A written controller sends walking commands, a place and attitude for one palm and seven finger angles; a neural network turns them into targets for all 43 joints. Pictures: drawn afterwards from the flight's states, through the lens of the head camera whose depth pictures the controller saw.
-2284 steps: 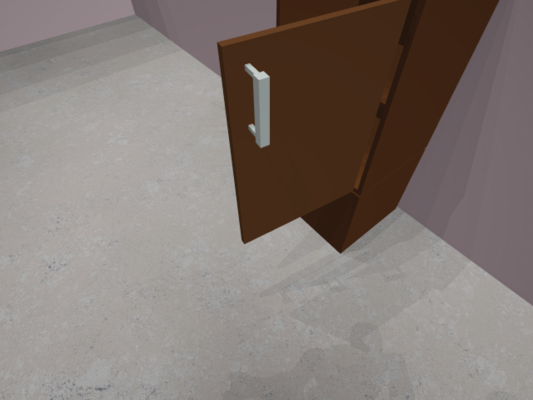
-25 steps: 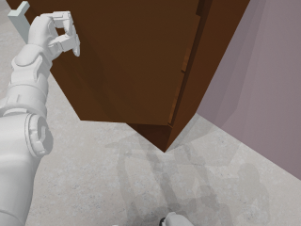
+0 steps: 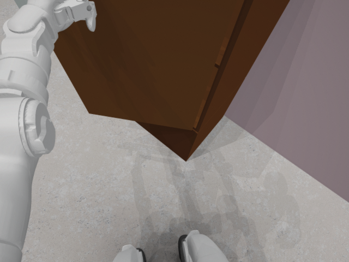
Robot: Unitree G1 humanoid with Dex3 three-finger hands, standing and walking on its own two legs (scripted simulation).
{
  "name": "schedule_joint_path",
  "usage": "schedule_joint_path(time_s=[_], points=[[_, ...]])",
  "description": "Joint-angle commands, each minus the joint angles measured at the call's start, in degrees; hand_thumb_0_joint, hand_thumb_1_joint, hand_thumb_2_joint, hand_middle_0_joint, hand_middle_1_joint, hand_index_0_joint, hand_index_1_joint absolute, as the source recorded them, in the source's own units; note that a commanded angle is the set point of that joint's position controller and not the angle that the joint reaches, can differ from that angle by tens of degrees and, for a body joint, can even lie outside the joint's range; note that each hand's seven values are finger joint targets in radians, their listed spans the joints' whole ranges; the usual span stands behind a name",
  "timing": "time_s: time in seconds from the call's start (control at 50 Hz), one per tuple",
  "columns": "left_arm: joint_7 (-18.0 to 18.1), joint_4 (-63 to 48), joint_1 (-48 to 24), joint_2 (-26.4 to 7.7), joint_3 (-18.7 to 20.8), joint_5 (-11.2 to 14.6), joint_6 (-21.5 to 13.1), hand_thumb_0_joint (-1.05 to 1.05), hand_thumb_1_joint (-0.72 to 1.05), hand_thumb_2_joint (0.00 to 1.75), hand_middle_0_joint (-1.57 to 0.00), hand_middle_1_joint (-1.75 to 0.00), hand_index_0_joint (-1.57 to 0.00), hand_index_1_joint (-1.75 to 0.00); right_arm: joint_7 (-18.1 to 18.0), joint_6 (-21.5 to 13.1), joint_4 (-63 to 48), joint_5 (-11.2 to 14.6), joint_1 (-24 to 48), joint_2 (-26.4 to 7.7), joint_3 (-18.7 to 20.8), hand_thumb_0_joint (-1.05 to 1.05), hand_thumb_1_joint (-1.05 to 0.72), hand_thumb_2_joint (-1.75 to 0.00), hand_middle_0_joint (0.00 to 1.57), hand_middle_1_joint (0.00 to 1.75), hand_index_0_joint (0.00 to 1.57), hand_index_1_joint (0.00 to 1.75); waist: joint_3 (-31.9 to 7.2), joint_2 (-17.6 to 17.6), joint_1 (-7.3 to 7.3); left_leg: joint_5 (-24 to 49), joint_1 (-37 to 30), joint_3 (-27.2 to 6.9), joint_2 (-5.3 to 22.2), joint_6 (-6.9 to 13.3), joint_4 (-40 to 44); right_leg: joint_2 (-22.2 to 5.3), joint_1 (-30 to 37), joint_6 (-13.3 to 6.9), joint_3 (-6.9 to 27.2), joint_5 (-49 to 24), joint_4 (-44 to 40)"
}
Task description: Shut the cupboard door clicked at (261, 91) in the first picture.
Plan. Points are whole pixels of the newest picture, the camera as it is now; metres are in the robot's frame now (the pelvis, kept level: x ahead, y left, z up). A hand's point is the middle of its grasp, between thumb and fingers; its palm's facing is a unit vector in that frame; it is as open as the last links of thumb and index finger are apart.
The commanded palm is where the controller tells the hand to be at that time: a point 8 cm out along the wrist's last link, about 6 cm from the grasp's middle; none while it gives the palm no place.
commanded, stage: pull the fist back off the door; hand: left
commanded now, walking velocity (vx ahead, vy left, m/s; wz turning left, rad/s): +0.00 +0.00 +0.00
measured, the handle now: out of the picture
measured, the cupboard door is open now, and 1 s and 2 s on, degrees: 31 24 24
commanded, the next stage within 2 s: draw the hand back to the body in 0.94 s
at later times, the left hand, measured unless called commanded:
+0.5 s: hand (113, 3) +0.59 +0.02 +0.18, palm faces +0.06 -1.00 +0.01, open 3.1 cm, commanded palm +0.54 +0.08 +0.18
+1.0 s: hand (107, 34) +0.50 +0.04 +0.19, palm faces +0.03 -1.00 -0.02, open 3.1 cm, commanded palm +0.48 +0.10 +0.18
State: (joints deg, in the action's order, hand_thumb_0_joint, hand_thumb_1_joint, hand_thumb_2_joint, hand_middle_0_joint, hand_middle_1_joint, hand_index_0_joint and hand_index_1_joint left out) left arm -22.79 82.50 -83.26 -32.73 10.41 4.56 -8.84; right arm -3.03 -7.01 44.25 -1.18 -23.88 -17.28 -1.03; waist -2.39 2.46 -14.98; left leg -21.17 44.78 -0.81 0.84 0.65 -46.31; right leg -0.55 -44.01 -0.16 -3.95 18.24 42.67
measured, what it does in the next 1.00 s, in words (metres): stands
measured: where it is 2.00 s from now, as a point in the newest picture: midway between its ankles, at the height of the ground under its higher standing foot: outside the picture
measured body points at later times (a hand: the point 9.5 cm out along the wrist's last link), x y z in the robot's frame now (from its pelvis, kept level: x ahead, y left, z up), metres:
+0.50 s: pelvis +0.02 -0.01 +0.01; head +0.12 -0.03 +0.45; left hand +0.58 +0.08 +0.18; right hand -0.06 -0.24 -0.11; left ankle +0.00 +0.11 -0.70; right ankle +0.01 -0.12 -0.70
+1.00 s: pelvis +0.01 -0.01 +0.02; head +0.05 -0.02 +0.47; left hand +0.49 +0.09 +0.19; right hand +0.08 -0.27 -0.10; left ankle +0.00 +0.11 -0.70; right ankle +0.01 -0.12 -0.70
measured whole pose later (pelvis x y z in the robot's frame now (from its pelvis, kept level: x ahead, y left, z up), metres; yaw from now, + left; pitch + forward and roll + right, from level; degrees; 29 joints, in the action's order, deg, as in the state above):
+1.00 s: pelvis +0.01 -0.01 +0.02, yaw -1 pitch +9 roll +0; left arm 9.2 63.4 -58.9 -8.5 10.8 2.5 -9.4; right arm 0.5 -5.6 40.8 -0.2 -17.6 -14.8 0.5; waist -4.6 2.4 -6.3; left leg -19.0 27.4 0.5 0.9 0.0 -37.1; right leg -0.3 -28.3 -0.6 -2.6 16.9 36.0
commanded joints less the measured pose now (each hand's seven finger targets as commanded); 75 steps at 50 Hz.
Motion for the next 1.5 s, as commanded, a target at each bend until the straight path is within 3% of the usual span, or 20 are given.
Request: schedule_joint_path(time_s=[0.0,0.04,0.06,0.12,0.18,0.22,0.28,0.4,0.46,0.56,0.66,0.74,0.82,0.96,1.04,1.1,1.14,1.3,1.4,1.48], points=[[-1.0,-14.0,-38.9,-1.9,0.0,1.5,-3.4,0.0,0.9,0.9,-1.3,-1.5,-1.3,-1.5,-1.1,-1.1,0.0,-0.1,-13.3,-11.2,4.0,0.0,-0.9,-0.9,0.2,0.3,0.2,0.3,-30.5,7.4,-6.64,23.6,-30.7,-4.7,-0.4,0.8,1.1,3.6,-0.3,-0.8,0.3,-15.7,-3.9],[-1.1,-11.9,-38.9,-1.1,-0.6,1.0,-3.0,0.0,0.9,0.9,-1.3,-1.5,-1.3,-1.5,-0.9,-1.0,0.6,-0.1,-13.3,-11.2,3.8,0.0,-0.9,-0.9,0.2,0.3,0.2,0.3,-29.2,8.2,-6.87,22.9,-30.2,-4.8,-0.3,0.6,0.9,3.7,-2.0,-0.6,0.3,-14.7,-3.9],[11.9,-12.8,-42.0,-2.4,10.8,4.3,-1.0,0.0,0.9,0.9,-1.3,-1.5,-1.3,-1.5,0.1,-1.6,-1.1,-0.7,-15.2,-8.4,2.6,0.0,-0.9,-0.9,0.2,0.3,0.2,0.3,-30.2,11.1,-4.01,20.4,-23.8,-5.1,0.7,-0.3,1.7,3.3,1.8,-0.3,1.5,-13.9,-5.7],[26.7,-12.6,-35.8,2.1,10.7,0.0,-0.3,0.0,0.9,0.9,-1.3,-1.5,-1.3,-1.5,3.3,-2.0,-1.8,-3.0,-16.9,-8.6,3.4,0.0,-0.9,-0.9,0.2,0.3,0.2,0.3,-31.6,5.7,-4.1,22.7,-22.3,-5.5,0.4,-0.8,2.1,3.3,3.7,0.4,0.4,-15.1,-4.3],[38.6,-16.9,-32.5,0.9,12.5,-7.0,-3.6,0.0,0.9,0.9,-1.3,-1.5,-1.3,-1.5,6.1,-1.5,-2.8,-5.2,-18.1,-7.9,3.8,0.0,-0.9,-0.9,0.2,0.3,0.2,0.3,-34.9,5.5,-2.29,25.9,-20.4,-3.2,-0.2,-0.8,0.8,3.2,7.2,0.4,0.6,-19.1,-3.2],[41.0,-16.0,-30.6,1.1,9.9,-12.4,-5.4,0.0,0.9,0.9,-1.3,-1.5,-1.3,-1.5,7.3,-0.9,-2.9,-5.7,-18.7,-8.0,4.3,0.0,-0.9,-0.9,0.2,0.3,0.2,0.3,-33.5,5.5,-2.8,25.6,-19.9,-2.6,-0.4,-0.7,1.2,3.1,6.5,0.4,0.7,-19.1,-3.0],[39.0,-16.9,-28.9,-0.1,7.8,-14.9,-5.9,0.0,0.9,0.9,-1.3,-1.5,-1.3,-1.5,7.6,0.3,-4.1,-5.1,-18.5,-8.3,5.1,0.0,-0.9,-0.9,0.2,0.3,0.2,0.3,-34.5,4.9,-1.99,24.1,-20.7,-1.0,-0.9,-0.2,2.7,3.0,11.3,0.0,1.5,-21.1,-4.2],[31.9,-19.1,-24.5,-0.9,11.5,-6.1,-3.9,0.0,0.9,0.9,-1.3,-1.5,-1.3,-1.5,5.5,2.0,-6.0,-2.7,-16.6,-8.0,5.2,0.0,-0.9,-0.9,0.2,0.3,0.2,0.3,-35.1,0.0,1.31,22.6,-20.5,0.7,-1.6,0.4,6.7,3.5,23.2,-0.1,2.5,-27.5,-7.0],[32.1,-23.3,-18.1,-1.8,14.3,-4.9,-6.7,0.0,0.9,0.9,-1.3,-1.5,-1.3,-1.5,5.3,1.7,-6.7,-2.5,-15.3,-7.3,5.1,0.0,-0.9,-0.9,0.2,0.3,0.2,0.3,-34.5,-1.6,3.64,24.4,-20.3,1.7,-1.7,0.5,7.2,3.6,26.4,0.0,2.8,-31.5,-7.1],[33.3,-24.8,-4.1,5.2,9.3,-7.6,-8.5,0.0,0.9,0.9,-1.3,-1.5,-1.3,-1.5,6.1,1.6,-7.4,-2.0,-13.1,-6.6,5.7,0.0,-0.9,-0.9,0.2,0.3,0.2,0.3,-27.9,-2.8,5.23,26.1,-21.3,3.0,-1.5,0.5,7.7,3.5,25.2,-0.1,2.1,-32.6,-7.3],[30.4,-28.8,-4.9,10.1,5.1,-3.2,-3.2,0.0,0.9,0.9,-1.3,-1.5,-1.3,-1.5,4.9,2.7,-8.3,0.1,-8.8,-6.7,5.9,0.0,-0.9,-0.9,0.2,0.3,0.2,0.3,-22.1,-5.5,4.66,19.9,-22.6,3.6,-1.9,0.8,10.3,3.2,25.8,0.1,2.6,-28.9,-10.7],[30.2,-41.0,-10.7,12.8,2.2,-0.5,-5.8,0.0,0.9,0.9,-1.3,-1.5,-1.3,-1.5,3.5,1.3,-8.4,0.7,-5.1,-5.3,5.4,0.0,-0.9,-0.9,0.2,0.3,0.2,0.3,-25.7,1.5,5.27,20.9,-29.1,2.9,-1.9,0.6,10.2,3.2,25.9,-0.3,2.9,-27.2,-10.8],[31.1,-43.5,-8.4,17.5,-2.6,-1.3,-8.3,0.0,0.9,0.9,-1.3,-1.5,-1.3,-1.5,3.2,-0.7,-6.8,0.8,-3.6,-4.4,5.3,0.0,-0.9,-0.9,0.2,0.3,0.2,0.3,-27.2,2.1,5.27,23.1,-33.0,1.5,-1.2,0.0,10.1,3.1,23.2,-0.3,1.9,-25.3,-9.5],[33.2,-26.2,-7.2,13.6,2.3,-1.8,-1.8,0.0,0.9,0.9,-1.3,-1.5,-1.3,-1.5,2.7,0.3,-6.1,1.2,-1.5,-5.2,3.9,0.0,-0.9,-0.9,0.2,0.3,0.2,0.3,-16.5,-6.6,5.68,12.8,-23.2,1.7,-2.1,0.2,12.9,2.0,22.4,0.0,2.2,-18.1,-11.3],[33.8,-26.4,-10.7,10.8,4.8,-1.8,-5.0,0.0,0.9,0.9,-1.3,-1.5,-1.3,-1.5,2.7,-0.2,-6.8,0.4,-1.2,-5.1,3.3,0.0,-0.9,-0.9,0.2,0.3,0.2,0.3,-18.5,-5.1,5.51,11.7,-23.0,1.5,-2.2,0.2,12.3,1.8,22.3,-0.1,2.7,-16.3,-10.8],[32.9,-28.8,0.2,6.0,9.6,-2.4,-9.1,0.0,0.9,0.9,-1.3,-1.5,-1.3,-1.5,2.9,-0.7,-8.5,0.0,-1.5,-5.3,3.7,0.0,-0.9,-0.9,0.2,0.3,0.2,0.3,-24.9,-5.9,9.45,15.4,-23.6,1.9,-2.2,0.3,11.9,2.0,27.6,-0.6,2.7,-20.1,-9.1],[31.0,-32.6,5.9,7.4,8.0,-2.6,-10.1,0.0,0.9,0.9,-1.3,-1.5,-1.3,-1.5,3.0,-0.7,-10.0,0.4,-0.5,-5.0,3.8,0.0,-0.9,-0.9,0.2,0.3,0.2,0.3,-28.2,-4.5,10.77,18.4,-25.0,2.7,-1.9,0.1,11.8,2.0,29.8,-0.8,2.7,-23.6,-8.3],[24.4,-62.4,18.2,12.1,3.0,3.8,-2.5,0.0,0.9,0.9,-1.3,-1.5,-1.3,-1.5,1.3,-0.4,-14.0,3.6,5.1,-4.4,4.8,0.0,-0.9,-0.9,0.2,0.3,0.2,0.3,-25.6,-3.4,12.96,23.2,-32.0,3.7,-0.8,0.7,15.2,2.7,35.9,-0.7,2.0,-26.4,-12.2],[24.2,-72.3,27.7,14.6,-0.6,3.5,1.9,0.0,0.9,0.9,-1.3,-1.5,-1.3,-1.5,0.2,-1.8,-13.7,4.1,9.2,-3.3,3.8,0.0,-0.9,-0.9,0.2,0.3,0.2,0.3,-15.8,1.7,13.94,19.6,-34.0,3.0,-0.6,0.7,17.8,2.8,32.1,-0.8,1.4,-19.2,-14.6],[23.1,-72.7,38.8,14.0,0.9,4.6,8.3,0.0,0.9,0.9,-1.24,-1.44,-1.24,-1.44,-0.4,-1.5,-14.2,4.6,13.1,-3.3,2.7,0.0,-0.9,-0.9,0.2,0.3,0.2,0.3,-11.8,-2.1,15.57,15.3,-33.3,2.6,-1.0,0.5,20.1,2.3,32.8,-0.9,1.0,-14.7,-16.4]])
